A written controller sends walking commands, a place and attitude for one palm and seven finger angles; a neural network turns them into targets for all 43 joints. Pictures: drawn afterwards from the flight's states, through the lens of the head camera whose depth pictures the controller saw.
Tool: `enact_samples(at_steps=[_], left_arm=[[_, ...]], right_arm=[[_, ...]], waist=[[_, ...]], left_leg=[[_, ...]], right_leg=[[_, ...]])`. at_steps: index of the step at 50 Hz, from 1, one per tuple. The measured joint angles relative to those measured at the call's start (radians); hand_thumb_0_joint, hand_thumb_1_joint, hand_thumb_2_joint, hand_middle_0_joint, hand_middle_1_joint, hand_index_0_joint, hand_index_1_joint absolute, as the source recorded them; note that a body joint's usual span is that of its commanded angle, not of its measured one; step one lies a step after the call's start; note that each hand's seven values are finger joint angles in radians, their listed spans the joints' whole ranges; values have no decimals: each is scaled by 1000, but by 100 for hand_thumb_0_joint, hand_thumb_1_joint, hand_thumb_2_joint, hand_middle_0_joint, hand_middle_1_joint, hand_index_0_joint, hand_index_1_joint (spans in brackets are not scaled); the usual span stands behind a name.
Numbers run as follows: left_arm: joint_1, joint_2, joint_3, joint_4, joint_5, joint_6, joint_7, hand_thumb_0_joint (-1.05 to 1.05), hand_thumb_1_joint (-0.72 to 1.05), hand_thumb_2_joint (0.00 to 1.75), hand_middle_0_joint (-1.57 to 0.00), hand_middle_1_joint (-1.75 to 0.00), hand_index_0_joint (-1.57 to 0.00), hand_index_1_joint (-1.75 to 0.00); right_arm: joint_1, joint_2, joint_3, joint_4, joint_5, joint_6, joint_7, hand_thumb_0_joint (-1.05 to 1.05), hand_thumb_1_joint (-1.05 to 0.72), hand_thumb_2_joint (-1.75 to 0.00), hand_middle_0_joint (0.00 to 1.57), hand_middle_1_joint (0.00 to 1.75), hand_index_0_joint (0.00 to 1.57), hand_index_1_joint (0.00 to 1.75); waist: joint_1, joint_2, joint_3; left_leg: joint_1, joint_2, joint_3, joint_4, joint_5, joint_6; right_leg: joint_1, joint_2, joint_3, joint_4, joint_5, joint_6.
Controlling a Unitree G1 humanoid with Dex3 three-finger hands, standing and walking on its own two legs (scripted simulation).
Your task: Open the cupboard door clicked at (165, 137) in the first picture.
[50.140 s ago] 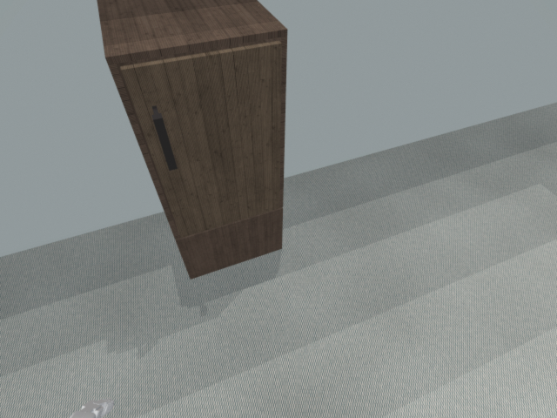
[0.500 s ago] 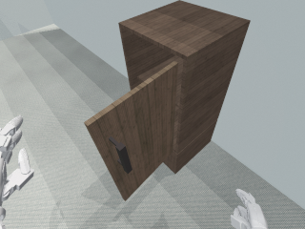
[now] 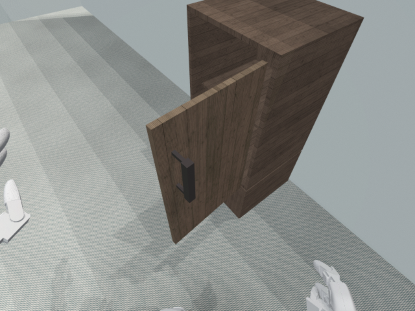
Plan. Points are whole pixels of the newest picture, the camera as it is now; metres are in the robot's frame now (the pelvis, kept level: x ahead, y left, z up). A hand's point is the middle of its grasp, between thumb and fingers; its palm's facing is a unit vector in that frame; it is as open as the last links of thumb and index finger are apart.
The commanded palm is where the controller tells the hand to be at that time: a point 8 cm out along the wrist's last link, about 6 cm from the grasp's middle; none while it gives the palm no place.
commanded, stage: step back with the hand held close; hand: left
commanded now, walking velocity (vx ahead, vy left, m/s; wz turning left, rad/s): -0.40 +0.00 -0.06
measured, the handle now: (183, 177) +0.42 +0.08 -0.03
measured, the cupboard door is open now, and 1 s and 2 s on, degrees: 95 95 95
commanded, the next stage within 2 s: stop stepping back and stand still in 0.52 s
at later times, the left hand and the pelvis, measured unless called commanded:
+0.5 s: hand (18, 252) +0.16 +0.23 +0.18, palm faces +0.28 -0.84 -0.47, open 7.4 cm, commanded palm +0.09 +0.29 +0.19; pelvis -0.08 +0.00 +0.01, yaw -5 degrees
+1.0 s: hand out of the picture +0.03 +0.21 +0.17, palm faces +0.30 -0.84 -0.45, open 7.4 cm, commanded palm -0.02 +0.27 +0.19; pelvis -0.19 -0.02 +0.01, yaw -5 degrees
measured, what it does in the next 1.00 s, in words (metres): walks backwards: right foot, then left foot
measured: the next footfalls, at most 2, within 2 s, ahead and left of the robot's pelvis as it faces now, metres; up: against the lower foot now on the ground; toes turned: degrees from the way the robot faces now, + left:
right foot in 0.58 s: -0.19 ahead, -0.11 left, +0.00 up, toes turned -10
left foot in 0.82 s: -0.12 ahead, +0.08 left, +0.00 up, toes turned -3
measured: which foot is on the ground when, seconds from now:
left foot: down 0.00-0.58, up 0.60-0.80, down 0.82-1.00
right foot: down 0.00-0.20, up 0.22-0.56, down 0.58-1.00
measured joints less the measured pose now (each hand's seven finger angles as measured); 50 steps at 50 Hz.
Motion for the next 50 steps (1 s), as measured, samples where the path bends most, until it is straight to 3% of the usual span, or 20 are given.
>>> enact_samples(at_steps=[2,7,9,11,14,17,22,26,29,31,34,37,40,42,45,50], left_arm=[[14,-5,10,-14,-1,-12,1,2,88,89,-21,-31,-22,-30],[16,-34,-16,-37,-11,-24,24,2,88,89,-21,-31,-22,-30],[-3,-38,-32,-35,-10,-19,29,2,88,89,-21,-31,-22,-30],[-44,-28,-36,-23,-7,-15,30,2,88,89,-21,-31,-22,-30],[-60,-2,-9,-8,-7,-13,22,2,88,89,-21,-31,-22,-30],[-31,21,20,-39,-18,-10,19,2,88,89,-21,-31,-22,-30],[14,26,19,-111,-33,-13,14,2,89,89,-20,-31,-21,-30],[-11,36,-3,-110,-42,-2,0,2,89,89,-20,-31,-21,-30],[-1,76,22,-109,-56,0,-14,2,89,89,-21,-31,-21,-30],[12,72,15,-101,-62,-10,-26,2,89,89,-21,-31,-22,-30],[67,73,5,-94,-54,-18,-29,2,88,89,-21,-31,-22,-30],[125,61,16,-73,-44,0,-14,2,88,89,-21,-31,-22,-30],[104,31,0,-18,-42,25,6,2,88,89,-21,-31,-22,-30],[61,13,-18,17,-39,36,17,2,88,89,-21,-31,-22,-30],[20,-10,-31,47,-34,48,25,2,88,89,-21,-31,-22,-30],[51,-2,-41,5,-27,31,16,2,88,89,-21,-31,-22,-30]], right_arm=[[-2,1,-2,11,-1,-4,4,2,-90,-90,21,30,20,30],[-15,-6,-13,56,-5,-6,18,2,-90,-90,21,30,20,30],[-18,-9,-11,65,-5,-5,12,2,-90,-90,21,30,20,30],[-37,-4,-12,67,-7,-10,1,2,-90,-90,21,30,20,30],[-57,22,-13,60,-23,-28,4,2,-90,-90,21,30,20,30],[-54,50,-8,50,-33,-54,21,2,-90,-90,21,30,20,30],[-67,73,11,54,-33,-80,52,1,-90,-90,21,30,20,30],[-96,72,17,54,-40,-80,57,1,-90,-90,21,30,20,30],[-115,71,19,34,-37,-57,61,1,-90,-90,21,30,20,30],[-125,52,14,41,-25,-31,57,1,-90,-90,21,30,20,30],[-84,36,6,65,-1,-1,46,1,-90,-90,21,30,20,30],[-31,18,3,65,9,16,23,2,-90,-90,21,30,20,30],[10,-21,-11,65,13,2,2,2,-90,-90,21,30,20,30],[24,-44,-28,72,15,-11,-6,2,-90,-90,20,30,20,30],[22,-45,-30,78,17,-16,-4,2,-90,-90,20,30,20,30],[30,-28,-14,50,4,-41,8,2,-90,-90,20,30,20,30]], waist=[[10,5,-2],[34,-6,-24],[28,-15,-36],[18,-37,-16],[10,-48,-2],[4,-40,-18],[27,-44,-34],[20,-35,-27],[14,-50,-20],[10,-15,-6],[12,-40,-38],[1,-71,-82],[-15,-50,-108],[-28,-31,-112],[-20,-57,-86],[-37,-49,-85]], left_leg=[[-19,6,-1,30,-40,-4],[-49,4,-25,187,-198,-54],[7,16,-32,109,-167,-53],[2,2,-25,76,-79,-28],[-8,8,-18,51,-66,-10],[-24,36,-24,0,-28,-14],[-41,78,12,-83,43,-29],[-67,92,25,-144,116,-43],[-104,91,45,-149,159,-61],[-136,110,17,-69,64,-78],[-174,49,-13,207,-177,-86],[-98,12,15,232,-178,-82],[45,10,29,74,-108,-66],[115,12,15,-40,-149,-41],[130,-3,23,-53,-97,-30],[124,4,8,-51,-75,-29]], right_leg=[[-7,3,-4,1,1,-2],[-33,3,7,-4,20,-2],[-54,-1,6,6,22,8],[-77,-15,11,34,17,16],[-113,14,39,210,-124,11],[-98,43,31,331,-220,7],[10,24,7,233,-253,15],[90,20,-7,87,-241,7],[158,5,-24,-98,-143,-14],[153,34,-29,-106,-149,-34],[135,14,-10,-100,-124,-42],[129,-6,6,-101,-111,-43],[124,0,-11,-82,-117,-42],[111,6,-37,-49,-131,-38],[123,-10,-33,-46,-113,-35],[129,-3,-49,-62,-79,-34]])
